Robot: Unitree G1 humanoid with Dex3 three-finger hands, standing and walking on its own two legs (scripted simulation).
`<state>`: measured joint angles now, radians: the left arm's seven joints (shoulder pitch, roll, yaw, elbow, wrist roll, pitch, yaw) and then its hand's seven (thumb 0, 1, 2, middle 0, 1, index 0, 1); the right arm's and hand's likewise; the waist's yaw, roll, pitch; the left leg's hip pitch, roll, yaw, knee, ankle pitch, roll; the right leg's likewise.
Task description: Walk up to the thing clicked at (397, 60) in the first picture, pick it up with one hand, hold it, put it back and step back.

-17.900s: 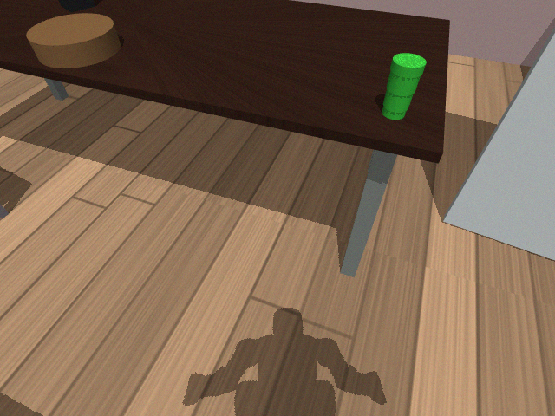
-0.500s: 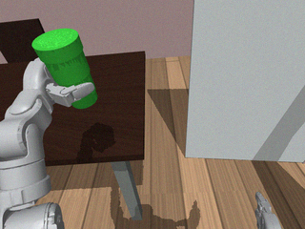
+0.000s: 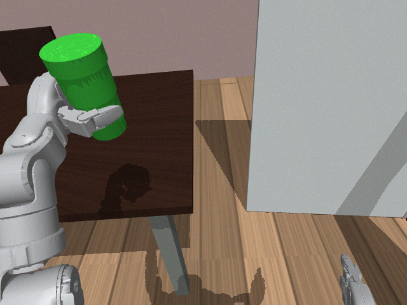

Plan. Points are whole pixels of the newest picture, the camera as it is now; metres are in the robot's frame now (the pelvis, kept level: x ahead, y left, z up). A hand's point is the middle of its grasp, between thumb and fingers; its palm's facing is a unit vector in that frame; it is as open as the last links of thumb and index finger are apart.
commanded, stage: hold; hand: left
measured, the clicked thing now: (93, 93) +0.33 +0.17 +0.32
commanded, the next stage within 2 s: crouch in 1.14 s
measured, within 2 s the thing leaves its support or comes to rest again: neither
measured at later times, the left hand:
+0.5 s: hand (97, 100) +0.35 +0.17 +0.30, palm faces +0.12 -0.99 +0.00, open 10.1 cm
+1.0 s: hand (102, 100) +0.35 +0.17 +0.30, palm faces +0.09 -1.00 +0.01, open 10.1 cm
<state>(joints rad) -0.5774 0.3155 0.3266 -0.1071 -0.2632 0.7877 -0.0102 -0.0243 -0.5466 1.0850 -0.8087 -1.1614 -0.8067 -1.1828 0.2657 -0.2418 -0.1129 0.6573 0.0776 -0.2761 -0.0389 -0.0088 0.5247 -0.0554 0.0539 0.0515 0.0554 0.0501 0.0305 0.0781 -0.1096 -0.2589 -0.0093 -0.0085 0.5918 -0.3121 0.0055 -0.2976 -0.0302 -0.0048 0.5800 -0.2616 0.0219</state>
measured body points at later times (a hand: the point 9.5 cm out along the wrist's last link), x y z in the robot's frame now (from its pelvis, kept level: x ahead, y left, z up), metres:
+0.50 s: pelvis +0.00 +0.00 +0.00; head -0.05 -0.04 +0.45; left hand +0.33 +0.23 +0.30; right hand +0.18 -0.26 -0.07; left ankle +0.00 +0.12 -0.73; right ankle +0.03 -0.13 -0.73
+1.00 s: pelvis +0.00 +0.00 +0.00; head -0.05 -0.04 +0.45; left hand +0.34 +0.22 +0.30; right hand +0.17 -0.26 -0.07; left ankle +0.00 +0.12 -0.73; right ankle +0.03 -0.13 -0.73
